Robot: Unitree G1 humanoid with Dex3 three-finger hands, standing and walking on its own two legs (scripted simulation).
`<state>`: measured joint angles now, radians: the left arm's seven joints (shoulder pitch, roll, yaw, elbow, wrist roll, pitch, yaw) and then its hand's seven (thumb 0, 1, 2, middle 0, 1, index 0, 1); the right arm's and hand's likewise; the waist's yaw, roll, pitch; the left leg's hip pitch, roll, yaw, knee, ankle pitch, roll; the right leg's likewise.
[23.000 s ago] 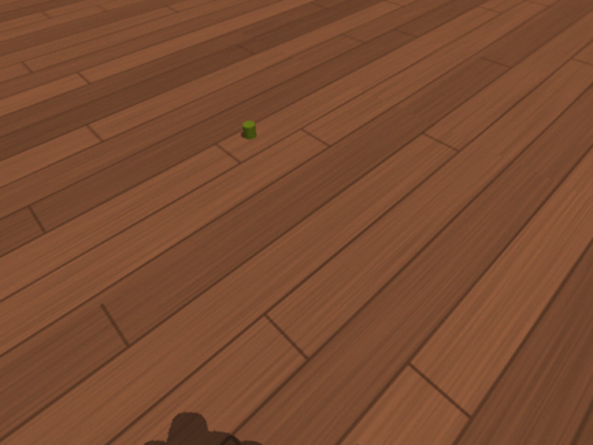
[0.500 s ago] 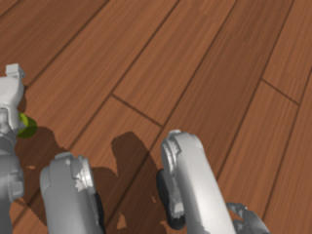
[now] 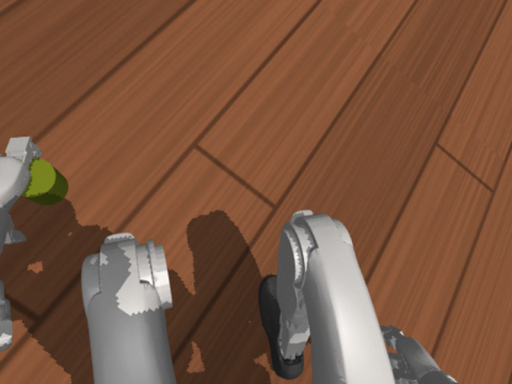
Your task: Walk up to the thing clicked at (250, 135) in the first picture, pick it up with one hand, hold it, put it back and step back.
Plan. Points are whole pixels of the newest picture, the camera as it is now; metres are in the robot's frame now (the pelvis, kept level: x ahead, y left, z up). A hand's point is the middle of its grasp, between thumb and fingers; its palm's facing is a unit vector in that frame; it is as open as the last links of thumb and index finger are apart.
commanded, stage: rest palm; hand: left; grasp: from above
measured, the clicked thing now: (40, 182) +0.44 +0.33 -0.27
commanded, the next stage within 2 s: close in 1.14 s
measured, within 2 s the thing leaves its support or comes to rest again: neither
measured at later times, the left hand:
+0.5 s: hand (30, 180) +0.43 +0.33 -0.22, palm faces -0.48 -0.15 -0.87, open 14.2 cm
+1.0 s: hand (41, 181) +0.43 +0.32 -0.24, palm faces -0.42 -0.12 -0.90, open 14.2 cm
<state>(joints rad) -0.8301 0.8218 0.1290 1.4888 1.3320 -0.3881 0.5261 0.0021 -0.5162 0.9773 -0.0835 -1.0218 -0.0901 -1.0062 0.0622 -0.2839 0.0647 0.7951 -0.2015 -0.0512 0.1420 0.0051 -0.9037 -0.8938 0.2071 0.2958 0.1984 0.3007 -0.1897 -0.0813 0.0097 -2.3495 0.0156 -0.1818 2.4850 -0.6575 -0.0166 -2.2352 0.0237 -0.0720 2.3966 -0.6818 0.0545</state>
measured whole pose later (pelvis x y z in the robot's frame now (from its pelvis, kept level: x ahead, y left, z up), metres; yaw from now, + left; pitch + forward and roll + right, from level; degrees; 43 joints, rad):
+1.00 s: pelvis +0.01 +0.00 -0.02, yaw -4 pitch +27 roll -12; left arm -0.94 0.93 0.18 1.72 1.32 -0.24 0.66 0.00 -0.52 1.00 -0.09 -0.97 -0.07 -0.98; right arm 0.03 -0.31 0.20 0.76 -0.30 -0.20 0.24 0.00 -0.90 -0.90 0.20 0.30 0.20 0.30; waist -0.31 -0.11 0.09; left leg -2.37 0.03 -0.25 2.58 -0.70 -0.02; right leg -2.25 0.06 -0.12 2.43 -0.68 0.07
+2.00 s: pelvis +0.00 +0.01 -0.02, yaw -5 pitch +25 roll -13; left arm -0.90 0.98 0.18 1.71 1.31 -0.32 0.63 0.00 -0.11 0.74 -0.35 -0.87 -0.38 -0.84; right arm 0.05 -0.32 0.24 0.75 -0.31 -0.22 0.26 0.00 -0.90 -0.90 0.21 0.30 0.20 0.30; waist -0.30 -0.13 0.14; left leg -2.35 0.03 -0.28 2.59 -0.71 -0.02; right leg -2.22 0.07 -0.14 2.43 -0.68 0.08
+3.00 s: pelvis +0.00 +0.01 -0.02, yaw -6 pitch +25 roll -13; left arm -0.91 0.99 0.19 1.69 1.30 -0.29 0.61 0.00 0.02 0.66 -0.62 -0.81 -0.63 -0.77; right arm 0.06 -0.32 0.25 0.74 -0.31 -0.21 0.25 0.00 -0.91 -0.90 0.20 0.30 0.20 0.30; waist -0.31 -0.12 0.12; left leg -2.36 0.03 -0.28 2.60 -0.70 -0.02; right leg -2.23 0.07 -0.14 2.43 -0.67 0.08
